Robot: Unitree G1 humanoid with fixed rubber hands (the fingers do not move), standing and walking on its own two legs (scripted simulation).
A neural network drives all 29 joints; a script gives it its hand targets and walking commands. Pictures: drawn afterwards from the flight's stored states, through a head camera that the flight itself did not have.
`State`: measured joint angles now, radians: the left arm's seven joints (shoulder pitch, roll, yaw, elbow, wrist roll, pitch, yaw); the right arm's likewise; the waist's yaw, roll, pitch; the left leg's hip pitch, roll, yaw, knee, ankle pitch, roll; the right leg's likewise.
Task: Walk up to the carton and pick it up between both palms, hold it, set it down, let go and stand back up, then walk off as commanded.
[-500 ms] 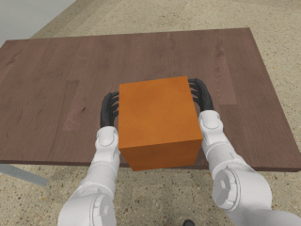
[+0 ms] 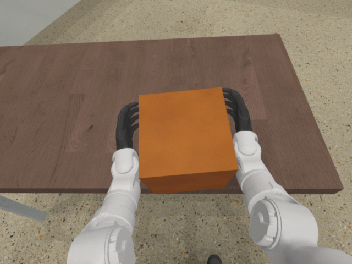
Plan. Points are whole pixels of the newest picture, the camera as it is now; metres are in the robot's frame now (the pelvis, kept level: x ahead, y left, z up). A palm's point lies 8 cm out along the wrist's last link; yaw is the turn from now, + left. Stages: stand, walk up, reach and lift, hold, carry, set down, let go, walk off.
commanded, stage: reach and lift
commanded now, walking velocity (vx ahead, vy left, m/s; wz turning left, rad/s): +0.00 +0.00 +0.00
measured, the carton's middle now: (185, 145) +0.39 +0.03 +0.01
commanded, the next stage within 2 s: none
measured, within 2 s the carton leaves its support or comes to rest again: neither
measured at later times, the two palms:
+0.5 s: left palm (126, 142) +0.37 +0.16 +0.04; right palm (242, 125) +0.43 -0.10 +0.05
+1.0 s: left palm (123, 127) +0.38 +0.16 +0.09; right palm (252, 112) +0.42 -0.11 +0.10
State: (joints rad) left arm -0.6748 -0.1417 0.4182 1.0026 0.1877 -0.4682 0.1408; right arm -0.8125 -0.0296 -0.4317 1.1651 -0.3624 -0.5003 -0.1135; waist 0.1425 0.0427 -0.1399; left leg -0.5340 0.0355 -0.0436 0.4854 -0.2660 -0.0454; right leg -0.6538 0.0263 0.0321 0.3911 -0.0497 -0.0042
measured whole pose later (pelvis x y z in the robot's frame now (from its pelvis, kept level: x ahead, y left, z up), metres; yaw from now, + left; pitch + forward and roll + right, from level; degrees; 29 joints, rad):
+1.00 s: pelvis -0.01 +0.00 +0.00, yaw +0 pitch +15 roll +0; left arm -0.68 -0.06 0.29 0.91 0.09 -0.30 0.15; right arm -0.81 -0.07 -0.07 1.06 -0.08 -0.32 -0.22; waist 0.08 0.02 -0.19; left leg -0.48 0.04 -0.04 0.49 -0.26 -0.05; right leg -0.60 0.03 0.03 0.39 -0.04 0.00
